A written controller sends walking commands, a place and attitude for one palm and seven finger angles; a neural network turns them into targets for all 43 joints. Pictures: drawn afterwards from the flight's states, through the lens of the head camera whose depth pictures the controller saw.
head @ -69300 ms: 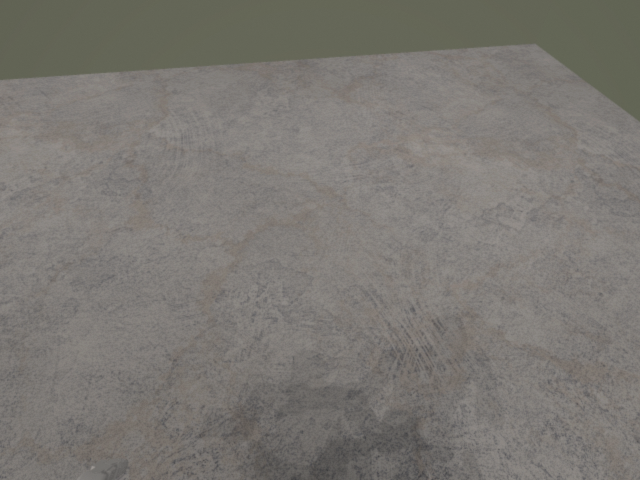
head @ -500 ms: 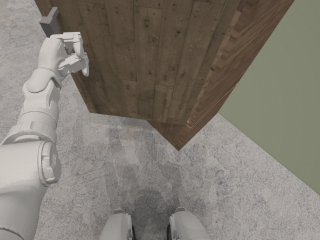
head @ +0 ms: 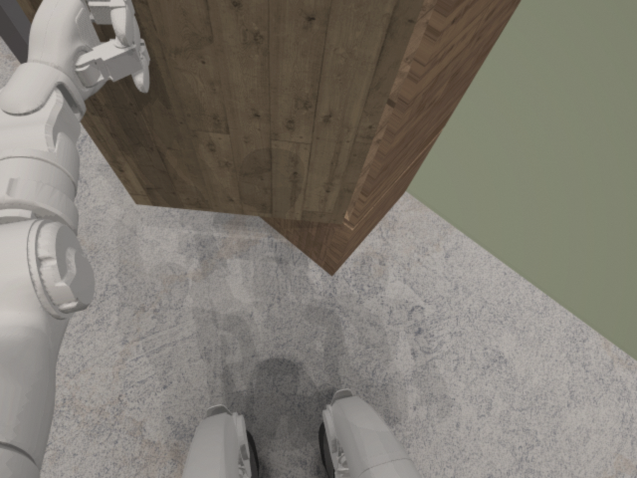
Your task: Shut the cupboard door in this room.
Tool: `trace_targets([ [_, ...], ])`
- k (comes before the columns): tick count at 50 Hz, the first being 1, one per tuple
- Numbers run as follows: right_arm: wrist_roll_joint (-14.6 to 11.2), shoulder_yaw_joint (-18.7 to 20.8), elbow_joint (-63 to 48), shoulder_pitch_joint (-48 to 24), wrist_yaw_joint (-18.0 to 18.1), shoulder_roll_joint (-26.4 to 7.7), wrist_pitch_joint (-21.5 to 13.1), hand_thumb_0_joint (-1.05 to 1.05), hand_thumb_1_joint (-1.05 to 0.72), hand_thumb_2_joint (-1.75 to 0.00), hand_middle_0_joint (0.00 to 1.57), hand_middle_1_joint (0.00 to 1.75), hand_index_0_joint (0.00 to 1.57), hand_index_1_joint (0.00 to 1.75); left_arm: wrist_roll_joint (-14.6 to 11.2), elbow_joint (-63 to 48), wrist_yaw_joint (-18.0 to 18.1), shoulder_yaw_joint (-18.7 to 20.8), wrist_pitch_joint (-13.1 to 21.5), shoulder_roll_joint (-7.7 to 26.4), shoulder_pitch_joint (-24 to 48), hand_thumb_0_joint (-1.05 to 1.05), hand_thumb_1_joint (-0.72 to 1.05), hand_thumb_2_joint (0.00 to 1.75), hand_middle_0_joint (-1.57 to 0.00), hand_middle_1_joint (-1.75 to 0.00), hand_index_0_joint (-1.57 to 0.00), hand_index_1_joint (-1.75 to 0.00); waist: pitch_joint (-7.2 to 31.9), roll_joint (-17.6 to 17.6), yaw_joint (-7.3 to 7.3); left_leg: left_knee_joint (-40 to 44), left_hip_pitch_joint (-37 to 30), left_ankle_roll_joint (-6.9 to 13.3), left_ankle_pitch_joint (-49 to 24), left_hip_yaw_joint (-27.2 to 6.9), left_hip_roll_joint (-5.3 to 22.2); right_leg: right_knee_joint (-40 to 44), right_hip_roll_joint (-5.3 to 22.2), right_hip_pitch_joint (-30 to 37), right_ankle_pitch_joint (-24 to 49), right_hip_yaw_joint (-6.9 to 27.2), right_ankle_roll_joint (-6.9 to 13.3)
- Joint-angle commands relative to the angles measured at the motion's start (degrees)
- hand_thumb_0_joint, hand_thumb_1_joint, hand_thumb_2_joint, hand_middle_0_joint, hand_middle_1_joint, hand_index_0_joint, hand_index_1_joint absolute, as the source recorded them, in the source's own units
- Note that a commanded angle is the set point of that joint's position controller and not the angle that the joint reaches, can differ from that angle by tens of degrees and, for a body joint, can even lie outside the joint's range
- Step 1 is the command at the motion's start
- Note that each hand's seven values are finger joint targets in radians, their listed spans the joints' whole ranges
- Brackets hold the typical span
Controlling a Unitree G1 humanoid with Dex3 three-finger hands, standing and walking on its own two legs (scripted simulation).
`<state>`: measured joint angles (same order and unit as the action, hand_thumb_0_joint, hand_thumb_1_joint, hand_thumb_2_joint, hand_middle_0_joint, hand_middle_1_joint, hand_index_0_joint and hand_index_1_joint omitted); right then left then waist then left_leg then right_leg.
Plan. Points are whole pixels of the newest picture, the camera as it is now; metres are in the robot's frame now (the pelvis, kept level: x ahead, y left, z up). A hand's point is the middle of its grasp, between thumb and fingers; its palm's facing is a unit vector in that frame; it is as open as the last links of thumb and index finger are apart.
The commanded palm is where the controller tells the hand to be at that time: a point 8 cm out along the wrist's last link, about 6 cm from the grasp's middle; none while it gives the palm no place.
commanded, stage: push the door shut along its arc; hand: left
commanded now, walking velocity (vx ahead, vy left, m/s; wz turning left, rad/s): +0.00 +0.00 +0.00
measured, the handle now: (37, 36) +0.61 +0.22 +0.12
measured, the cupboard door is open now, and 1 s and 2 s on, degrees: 36 27 27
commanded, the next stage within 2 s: pull the fist back off the door in 0.34 s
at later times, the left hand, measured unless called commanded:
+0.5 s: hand (154, 27) +0.60 +0.09 +0.13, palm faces -0.28 -0.96 +0.05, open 3.3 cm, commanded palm +0.61 +0.10 +0.12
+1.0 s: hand (173, 46) +0.58 +0.08 +0.12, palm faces +0.11 -0.99 -0.03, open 3.1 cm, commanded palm +0.54 +0.12 +0.12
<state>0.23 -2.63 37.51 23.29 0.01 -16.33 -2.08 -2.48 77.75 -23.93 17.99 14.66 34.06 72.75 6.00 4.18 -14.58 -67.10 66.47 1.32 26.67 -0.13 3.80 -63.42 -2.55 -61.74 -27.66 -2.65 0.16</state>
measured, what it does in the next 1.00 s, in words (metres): stands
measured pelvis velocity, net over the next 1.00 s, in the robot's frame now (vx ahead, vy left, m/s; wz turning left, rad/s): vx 0.03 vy -0.01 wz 0.01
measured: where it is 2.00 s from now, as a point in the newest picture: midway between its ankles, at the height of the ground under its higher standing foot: outside the picture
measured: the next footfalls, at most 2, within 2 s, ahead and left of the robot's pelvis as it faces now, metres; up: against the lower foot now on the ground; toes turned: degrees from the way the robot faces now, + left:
none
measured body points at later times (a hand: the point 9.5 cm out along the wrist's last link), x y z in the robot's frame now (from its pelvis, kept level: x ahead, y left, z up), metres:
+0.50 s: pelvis +0.00 +0.00 -0.02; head +0.18 +0.03 +0.39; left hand +0.61 +0.15 +0.13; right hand -0.05 -0.26 -0.11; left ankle +0.04 +0.11 -0.64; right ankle +0.02 -0.12 -0.64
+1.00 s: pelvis +0.03 -0.01 +0.03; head +0.17 -0.01 +0.45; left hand +0.57 +0.13 +0.12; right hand -0.03 -0.25 -0.09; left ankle +0.04 +0.11 -0.64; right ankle +0.02 -0.12 -0.64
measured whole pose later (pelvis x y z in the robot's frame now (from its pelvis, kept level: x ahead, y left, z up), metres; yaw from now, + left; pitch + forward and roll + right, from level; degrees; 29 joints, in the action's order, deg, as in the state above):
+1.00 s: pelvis +0.03 -0.01 +0.03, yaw +1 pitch +25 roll -2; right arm 4.4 0.3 38.3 28.9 -6.4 -13.9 0.9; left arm 1.8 70.4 8.2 19.0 20.6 18.2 62.6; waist 7.8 4.4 -12.5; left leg -59.0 58.0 0.2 25.9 0.7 3.5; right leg -56.6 -2.4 -54.2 -27.3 -1.7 0.9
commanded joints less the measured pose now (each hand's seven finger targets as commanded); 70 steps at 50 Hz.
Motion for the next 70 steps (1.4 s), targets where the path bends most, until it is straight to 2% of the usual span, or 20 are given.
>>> trace_targets([
  [1, -0.22, 4.23, -1.09, 12.08, 1.40, -10.95, -1.15, 0.00, -0.90, -0.90, 0.20, 0.30, 0.20, 0.30, -1.02, -12.27, -0.75, 0.79, 2.38, 13.23, 33.37, 0.00, 0.90, 0.90, -1.30, -1.50, -1.30, -1.50, 32.42, 6.13, -2.73, 3.73, -28.39, 1.62, -20.11, -4.16, -1.64, 8.25, -1.31, 6.78, 17.14, 1.58, 1.08],
  [8, 0.34, 4.11, 1.41, 12.92, 1.61, -11.08, -2.32, 0.00, -0.90, -0.90, 0.20, 0.30, 0.20, 0.30, -0.77, -11.01, -1.18, -3.24, 0.07, 8.43, 39.77, 0.00, 0.90, 0.90, -1.30, -1.50, -1.30, -1.50, 30.84, 8.72, -5.24, 2.59, -30.53, 1.62, -19.51, -5.47, -1.13, 7.79, -1.50, -0.71, 13.56, 0.12, 1.24],
  [12, 0.93, 4.31, 2.48, 13.41, 1.59, -11.11, -3.00, 0.00, -0.90, -0.90, 0.20, 0.30, 0.20, 0.30, -0.22, -11.96, -1.30, -4.15, -0.25, 7.54, 42.16, 0.00, 0.90, 0.90, -1.30, -1.50, -1.30, -1.50, 34.07, 11.63, -5.44, 1.76, -33.93, 1.33, -22.69, -6.26, -1.12, 6.74, -1.58, -2.55, 14.50, -0.49, 1.70],
  [22, 1.54, 4.28, 4.04, 13.64, 1.58, -11.09, -3.92, 0.00, -0.90, -0.90, 0.20, 0.30, 0.20, 0.30, 0.66, -10.84, -0.81, -7.33, -2.19, 2.66, 47.96, 0.00, 0.90, 0.90, -1.30, -1.50, -1.30, -1.50, 33.30, 12.77, -7.87, 0.87, -35.43, 1.42, -22.67, -7.40, -0.98, 5.55, -1.86, -8.10, 13.04, -1.74, 1.79],
  [23, 2.39, 3.33, 1.32, 17.08, 0.68, -9.67, -3.89, 0.00, -0.90, -0.90, 0.20, 0.30, 0.20, 0.30, -2.94, -12.75, 10.71, 4.65, -3.32, 5.94, 47.28, 0.00, 0.90, 0.90, -1.30, -1.50, -1.30, -1.50, 34.63, 14.14, -4.84, 2.00, -32.12, 0.68, -21.10, -8.15, -0.08, 6.12, -1.05, -4.64, 13.24, -0.73, 1.58],
  [24, 2.73, 3.28, 1.03, 16.50, -0.55, -9.32, -3.84, 0.00, -0.90, -0.90, 0.20, 0.30, 0.20, 0.30, -1.36, -10.18, 16.60, 2.57, -4.27, 2.56, 43.57, 0.00, 0.90, 0.90, -1.30, -1.50, -1.30, -1.50, 34.74, 12.97, -4.86, 2.48, -30.49, 0.35, -19.68, -8.11, -0.22, 5.69, -1.04, -4.18, 12.44, -0.87, 1.17],
  [25, 3.75, 3.69, 1.18, 17.77, -1.49, -9.32, -3.62, 0.00, -0.90, -0.90, 0.20, 0.30, 0.20, 0.30, -0.92, -10.76, 21.63, 4.37, -3.93, 1.84, 43.23, 0.00, 0.90, 0.90, -1.30, -1.50, -1.30, -1.50, 35.40, 9.90, -5.28, 3.13, -30.81, 0.27, -20.50, -9.17, -0.16, 5.36, -1.00, -3.38, 12.87, -1.33, 0.74],
  [28, 6.10, 4.46, 0.02, 18.27, -4.47, -8.37, -2.53, 0.00, -0.90, -0.90, 0.20, 0.30, 0.20, 0.30, 5.73, -14.71, 35.37, 3.03, -0.86, -2.46, 40.96, 0.00, 0.90, 0.90, -1.30, -1.50, -1.30, -1.50, 35.13, 11.30, -4.29, 3.06, -31.34, -0.43, -22.39, -8.13, -0.37, 5.31, -0.80, -3.88, 13.62, -1.75, 0.31],
  [30, 7.17, 5.40, 0.62, 19.10, -6.12, -8.46, -1.73, 0.00, -0.90, -0.90, 0.20, 0.30, 0.20, 0.30, 11.37, -17.41, 39.13, -0.85, 2.49, -4.25, 42.14, 0.00, 0.90, 0.90, -1.30, -1.50, -1.30, -1.50, 37.23, 12.47, -5.18, 3.11, -34.96, -0.88, -25.78, -8.69, -0.25, 4.97, -0.94, -4.60, 14.79, -1.93, 0.46],
  [33, 6.20, 6.21, 0.37, 18.81, -6.85, -8.81, -0.01, 0.00, -0.90, -0.90, 0.20, 0.30, 0.20, 0.30, 11.07, -17.17, 37.14, -2.49, 3.98, -4.75, 38.66, 0.00, 0.90, 0.90, -1.30, -1.50, -1.30, -1.50, 38.80, 10.56, -4.23, 5.03, -35.68, -0.75, -25.18, -6.97, -1.09, 7.62, -1.26, 2.45, 17.07, -1.26, 0.91],
  [36, 5.11, 5.62, 0.07, 18.64, -6.02, -8.98, 1.35, 0.00, -0.90, -0.90, 0.20, 0.30, 0.20, 0.30, 8.68, -13.47, 34.72, 1.89, 3.01, -0.05, 35.45, 0.00, 0.90, 0.90, -1.30, -1.50, -1.30, -1.50, 36.12, 6.60, -3.46, 6.90, -30.83, 0.15, -22.28, -5.09, -1.85, 9.66, -1.30, 8.52, 18.62, -0.33, 0.61],
  [40, 4.93, 5.39, -1.68, 17.69, -5.55, -7.94, 1.48, 0.00, -0.90, -0.90, 0.20, 0.30, 0.20, 0.30, 6.40, -19.09, 34.32, 6.06, 7.10, 2.63, 29.13, 0.00, 0.90, 0.90, -1.30, -1.50, -1.30, -1.50, 37.37, 4.90, -0.15, 8.41, -30.03, 0.40, -24.50, -3.24, -2.51, 10.43, -1.28, 16.69, 24.52, 0.75, 0.40],
  [43, 4.65, 6.03, -1.40, 17.37, -5.92, -7.44, 1.73, 0.00, -0.90, -0.90, 0.20, 0.30, 0.20, 0.30, 6.99, -18.55, 33.87, 2.81, 9.57, -2.31, 21.87, 0.00, 0.90, 0.90, -1.30, -1.50, -1.30, -1.50, 33.25, 2.70, 0.18, 9.48, -30.02, 0.34, -25.03, -2.06, -2.53, 11.52, -1.16, 17.79, 26.46, 0.76, 0.20],
  [48, 3.45, 7.07, -1.84, 15.93, -5.61, -7.29, 2.70, 0.00, -0.90, -0.90, 0.20, 0.30, 0.20, 0.30, 3.40, -19.34, 31.86, -0.77, 9.49, -9.85, 14.06, 0.00, 0.90, 0.90, -1.30, -1.50, -1.30, -1.50, 30.18, -0.64, 1.17, 11.61, -31.30, 0.37, -24.78, -0.55, -3.13, 13.82, -1.05, 21.22, 29.29, 1.08, 0.12],
  [49, 3.37, 7.15, -1.85, 15.70, -5.39, -7.35, 2.92, 0.00, -0.90, -0.90, 0.20, 0.30, 0.20, 0.30, 2.80, -19.79, 31.78, 0.54, 9.64, -8.63, 12.35, 0.00, 0.90, 0.90, -1.30, -1.50, -1.30, -1.50, 29.97, -1.89, 2.02, 11.93, -30.67, 0.39, -24.60, -0.37, -3.28, 13.94, -0.96, 23.01, 30.15, 1.31, 0.10],
  [51, 3.13, 7.26, -1.94, 14.53, -5.24, -6.83, 2.90, 0.00, -0.90, -0.90, 0.20, 0.30, 0.20, 0.30, 2.13, -22.97, 31.53, -2.36, 10.86, -12.37, 12.80, 0.00, 0.90, 0.90, -1.30, -1.50, -1.30, -1.50, 29.52, 0.52, 2.02, 12.16, -33.48, 0.24, -25.88, -0.33, -3.37, 14.00, -0.73, 21.64, 30.72, 1.19, 0.12],
  [57, 2.76, 7.86, -1.96, 11.31, -5.06, -6.01, 2.85, 0.00, -0.90, -0.90, 0.20, 0.30, 0.20, 0.30, 2.25, -28.41, 32.40, -5.13, 14.18, -16.12, 6.02, 0.00, 0.90, 0.90, -1.30, -1.50, -1.30, -1.50, 29.78, 0.37, 4.19, 12.36, -36.89, 0.08, -28.77, 0.06, -3.74, 13.47, -0.37, 23.46, 33.81, 1.22, 0.25],
  [60, 2.47, 7.96, -2.36, 9.77, -4.58, -6.27, 3.15, 0.00, -0.90, -0.90, 0.20, 0.30, 0.20, 0.30, 2.19, -30.13, 32.85, -4.73, 14.03, -15.37, 3.97, 0.00, 0.90, 0.90, -1.30, -1.50, -1.30, -1.50, 29.41, -0.20, 4.91, 12.90, -36.84, 0.20, -27.52, 0.69, -3.99, 13.85, -0.05, 24.98, 34.13, 1.66, 0.16],
  [63, 2.01, 7.76, -2.68, 7.43, -4.12, -5.68, 3.07, 0.00, -0.90, -0.90, 0.20, 0.30, 0.20, 0.30, 1.69, -31.33, 32.88, -6.62, 14.16, -17.51, 4.13, 0.00, 0.90, 0.90, -1.30, -1.50, -1.30, -1.50, 27.51, -2.69, 4.64, 13.49, -36.10, 0.31, -25.58, 0.86, -4.07, 14.48, 0.21, 25.61, 33.74, 1.88, -0.16],
  [70, 1.81, 6.96, -1.43, 5.22, -2.71, -6.03, 2.40, 0.00, -0.90, -0.90, 0.20, 0.30, 0.20, 0.30, 1.85, -24.23, 32.74, -6.15, 14.25, -15.06, 10.15, 0.00, 0.90, 0.90, -1.30, -1.50, -1.30, -1.50, 23.57, -5.03, 2.48, 13.65, -31.83, 0.60, -17.40, 0.29, -4.28, 15.32, 0.77, 22.82, 26.23, 2.88, -0.56],
])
